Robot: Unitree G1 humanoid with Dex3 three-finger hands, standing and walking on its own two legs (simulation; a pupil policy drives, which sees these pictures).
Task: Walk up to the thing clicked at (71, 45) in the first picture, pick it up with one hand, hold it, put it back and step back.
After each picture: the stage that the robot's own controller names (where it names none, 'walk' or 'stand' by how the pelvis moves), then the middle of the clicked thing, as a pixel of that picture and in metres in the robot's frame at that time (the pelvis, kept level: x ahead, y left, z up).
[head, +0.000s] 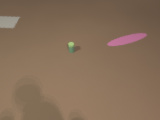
stand; (71, 47) +1.27 +0.15 -0.72
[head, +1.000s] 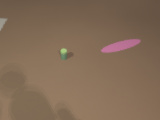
walk; (63, 54) +1.15 +0.15 -0.72
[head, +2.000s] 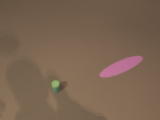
walk; (55, 86) +0.71 +0.18 -0.72
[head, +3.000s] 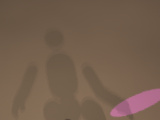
stand; out of the picture +0.42 +0.26 -0.69
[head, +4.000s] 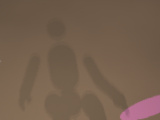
stand; out of the picture +0.39 +0.19 -0.70
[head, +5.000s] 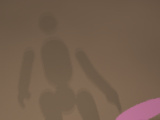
stand; out of the picture +0.34 +0.20 -0.72
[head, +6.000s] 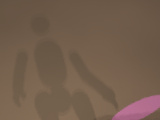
stand; out of the picture +0.31 +0.22 -0.72
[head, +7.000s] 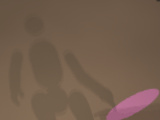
stand; out of the picture +0.31 +0.24 -0.72
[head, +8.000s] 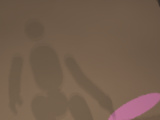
stand; out of the picture +0.34 +0.22 -0.73
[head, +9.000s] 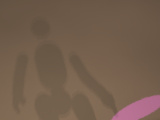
stand; out of the picture +0.34 +0.21 -0.73
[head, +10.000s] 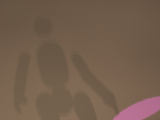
stand; out of the picture +0.34 +0.21 -0.73
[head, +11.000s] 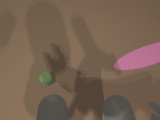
go down; (46, 78) +0.41 +0.19 -0.45
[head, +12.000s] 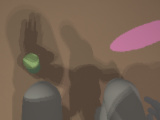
go down; (32, 64) +0.43 +0.21 -0.32
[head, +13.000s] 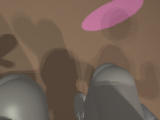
close in; out of the picture +0.42 +0.25 -0.24
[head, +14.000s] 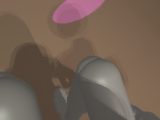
close; out of the picture +0.42 +0.26 -0.23
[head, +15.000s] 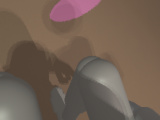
lift; out of the picture +0.41 +0.26 -0.23
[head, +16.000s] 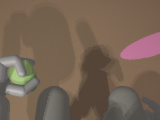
lift; (24, 77) +0.32 +0.21 -0.05
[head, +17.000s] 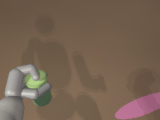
hold; (39, 88) +0.32 +0.17 +0.02
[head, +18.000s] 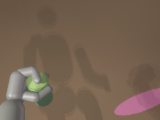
hold; (40, 89) +0.32 +0.17 +0.00
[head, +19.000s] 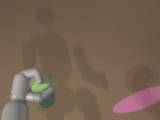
hold; (43, 91) +0.32 +0.16 -0.02
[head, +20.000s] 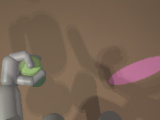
crouch; (33, 72) +0.38 +0.17 -0.06
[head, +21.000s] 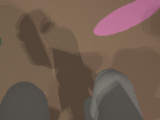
lower; out of the picture +0.49 +0.26 -0.11
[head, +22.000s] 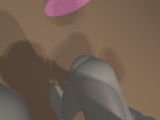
lower; out of the picture +0.44 +0.28 -0.23
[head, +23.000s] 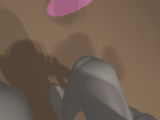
lower; out of the picture +0.44 +0.28 -0.24
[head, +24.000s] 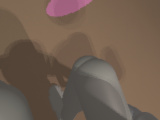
lower; out of the picture +0.44 +0.28 -0.24
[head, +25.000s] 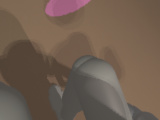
lower; out of the picture +0.44 +0.28 -0.23
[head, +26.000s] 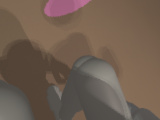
open; out of the picture +0.44 +0.26 -0.24
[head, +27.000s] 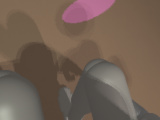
stand; out of the picture +0.43 +0.25 -0.24
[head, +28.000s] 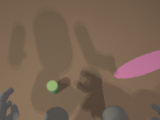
walk; (53, 87) +0.42 +0.18 -0.52
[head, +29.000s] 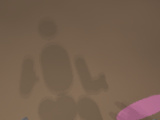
stand; out of the picture +0.38 +0.17 -0.66
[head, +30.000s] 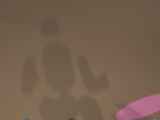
stand; out of the picture +0.39 +0.17 -0.66
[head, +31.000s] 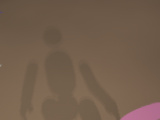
stand; out of the picture +0.41 +0.17 -0.72
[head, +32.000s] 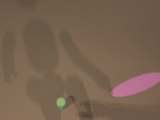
walk; (61, 104) +0.44 +0.13 -0.71
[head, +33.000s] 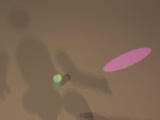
walk; (58, 81) +0.63 +0.21 -0.70
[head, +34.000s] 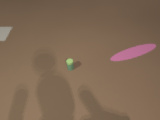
stand; (70, 64) +0.96 +0.21 -0.70
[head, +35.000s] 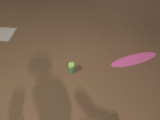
stand; (71, 68) +0.98 +0.15 -0.72
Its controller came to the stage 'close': yes
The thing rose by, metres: 0.71
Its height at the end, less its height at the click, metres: +0.00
